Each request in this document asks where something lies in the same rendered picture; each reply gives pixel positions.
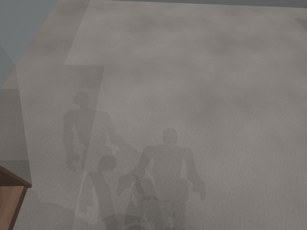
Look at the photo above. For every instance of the wardrobe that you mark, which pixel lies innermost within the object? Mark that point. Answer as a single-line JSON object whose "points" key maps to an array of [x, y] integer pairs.
{"points": [[12, 193]]}

